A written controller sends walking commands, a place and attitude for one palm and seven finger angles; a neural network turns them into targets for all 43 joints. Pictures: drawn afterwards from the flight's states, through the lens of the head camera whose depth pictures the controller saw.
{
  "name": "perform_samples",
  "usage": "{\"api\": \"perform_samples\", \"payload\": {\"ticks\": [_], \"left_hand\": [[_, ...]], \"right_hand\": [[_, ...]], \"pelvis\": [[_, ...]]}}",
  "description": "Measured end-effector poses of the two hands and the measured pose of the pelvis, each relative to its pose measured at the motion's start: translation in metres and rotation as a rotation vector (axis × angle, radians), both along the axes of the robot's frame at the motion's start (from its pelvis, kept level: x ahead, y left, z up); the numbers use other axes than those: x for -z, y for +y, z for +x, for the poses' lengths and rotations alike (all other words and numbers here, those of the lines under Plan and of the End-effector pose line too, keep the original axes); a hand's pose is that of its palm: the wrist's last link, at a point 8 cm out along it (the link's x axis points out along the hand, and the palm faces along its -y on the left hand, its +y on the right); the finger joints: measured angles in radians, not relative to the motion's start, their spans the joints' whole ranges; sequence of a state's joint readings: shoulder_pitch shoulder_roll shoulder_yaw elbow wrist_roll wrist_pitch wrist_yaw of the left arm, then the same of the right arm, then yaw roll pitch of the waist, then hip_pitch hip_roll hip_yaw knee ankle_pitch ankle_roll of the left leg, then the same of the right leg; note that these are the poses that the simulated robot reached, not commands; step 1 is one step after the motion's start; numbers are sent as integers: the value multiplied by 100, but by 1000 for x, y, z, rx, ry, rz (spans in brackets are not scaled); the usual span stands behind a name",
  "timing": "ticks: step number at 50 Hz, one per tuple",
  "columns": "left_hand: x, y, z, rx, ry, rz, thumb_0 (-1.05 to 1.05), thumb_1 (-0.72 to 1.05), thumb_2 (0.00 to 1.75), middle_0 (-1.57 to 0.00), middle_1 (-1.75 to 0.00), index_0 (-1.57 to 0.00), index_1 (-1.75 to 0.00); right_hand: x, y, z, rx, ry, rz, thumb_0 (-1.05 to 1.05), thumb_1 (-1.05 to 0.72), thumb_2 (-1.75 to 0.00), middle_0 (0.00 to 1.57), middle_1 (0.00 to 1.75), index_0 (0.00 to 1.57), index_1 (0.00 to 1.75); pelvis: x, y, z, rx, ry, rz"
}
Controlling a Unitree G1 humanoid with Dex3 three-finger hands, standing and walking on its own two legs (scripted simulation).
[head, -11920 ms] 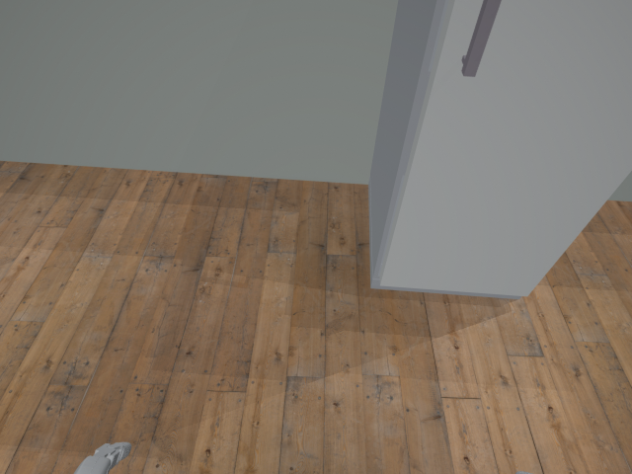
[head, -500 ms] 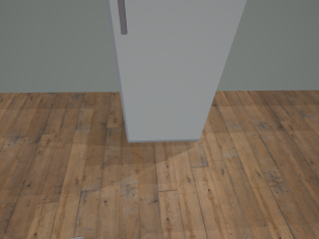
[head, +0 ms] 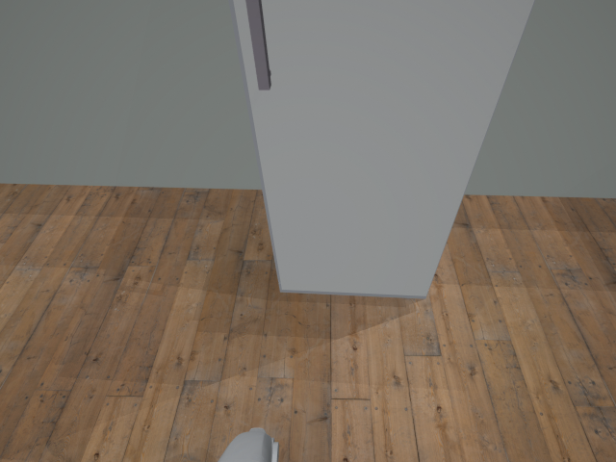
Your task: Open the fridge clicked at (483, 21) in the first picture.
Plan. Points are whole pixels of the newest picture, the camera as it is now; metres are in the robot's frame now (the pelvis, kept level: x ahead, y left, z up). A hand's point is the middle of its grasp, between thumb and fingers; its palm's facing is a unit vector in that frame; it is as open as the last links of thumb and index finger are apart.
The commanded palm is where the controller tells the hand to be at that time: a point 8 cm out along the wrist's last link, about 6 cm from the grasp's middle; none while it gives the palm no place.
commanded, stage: take the last steps up to it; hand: left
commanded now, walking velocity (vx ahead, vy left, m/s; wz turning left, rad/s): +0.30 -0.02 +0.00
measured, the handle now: out of the picture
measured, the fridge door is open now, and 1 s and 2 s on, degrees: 0 0 0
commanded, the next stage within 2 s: come to a stop and stand still in 0.54 s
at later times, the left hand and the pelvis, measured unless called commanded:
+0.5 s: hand (193, 392) +0.25 +0.23 -0.17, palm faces +0.02 -0.98 -0.19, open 7.4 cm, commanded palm none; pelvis +0.18 +0.05 +0.00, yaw -3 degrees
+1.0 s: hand (239, 342) +0.34 +0.17 -0.16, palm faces -0.01 -0.96 -0.27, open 7.2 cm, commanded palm none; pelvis +0.24 -0.01 -0.01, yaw -2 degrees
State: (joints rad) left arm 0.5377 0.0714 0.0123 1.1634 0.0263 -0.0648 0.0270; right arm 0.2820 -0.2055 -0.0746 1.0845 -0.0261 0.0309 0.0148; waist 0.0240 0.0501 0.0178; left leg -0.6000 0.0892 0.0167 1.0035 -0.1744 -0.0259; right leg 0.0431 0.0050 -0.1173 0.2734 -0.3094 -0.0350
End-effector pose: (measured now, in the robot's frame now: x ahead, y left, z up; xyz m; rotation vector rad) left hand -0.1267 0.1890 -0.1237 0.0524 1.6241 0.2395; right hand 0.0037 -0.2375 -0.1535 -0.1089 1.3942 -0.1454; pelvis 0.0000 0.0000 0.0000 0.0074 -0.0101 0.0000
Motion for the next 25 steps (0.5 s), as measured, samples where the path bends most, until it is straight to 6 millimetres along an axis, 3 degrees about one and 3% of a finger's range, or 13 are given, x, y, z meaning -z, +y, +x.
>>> {"api": "perform_samples", "payload": {"ticks": [6,9,11,15,19,25], "left_hand": [[5,-7,5,-69,122,-71,0,91,90,-20,-30,-20,-30],[17,3,25,-76,162,-103,0,91,90,-20,-30,-20,-30],[25,16,52,-59,149,-108,0,91,90,-20,-30,-20,-30],[33,51,138,16,6,-70,1,91,90,-20,-30,-20,-30],[31,80,242,99,-192,-17,0,91,90,-20,-30,-20,-30],[15,90,372,175,-419,32,0,91,90,-20,-30,-19,-30]], "right_hand": [[1,35,121,-100,-136,3,1,-91,-90,19,30,19,30],[4,58,181,-126,-251,-7,1,-91,-90,19,30,19,30],[0,71,204,-119,-306,-9,1,-91,-90,19,30,20,30],[-12,83,214,-59,-320,-3,0,-91,-90,20,30,20,30],[-27,66,223,19,-349,-59,-5,-96,-90,20,30,20,30],[-20,49,200,50,-199,-73,-3,-95,-90,20,30,20,30]], "pelvis": [[11,21,47,-2,18,-8],[24,37,75,4,17,-14],[25,45,88,16,5,-7],[14,52,117,42,-16,-2],[5,54,141,53,-17,4],[1,46,179,54,-14,14]]}}
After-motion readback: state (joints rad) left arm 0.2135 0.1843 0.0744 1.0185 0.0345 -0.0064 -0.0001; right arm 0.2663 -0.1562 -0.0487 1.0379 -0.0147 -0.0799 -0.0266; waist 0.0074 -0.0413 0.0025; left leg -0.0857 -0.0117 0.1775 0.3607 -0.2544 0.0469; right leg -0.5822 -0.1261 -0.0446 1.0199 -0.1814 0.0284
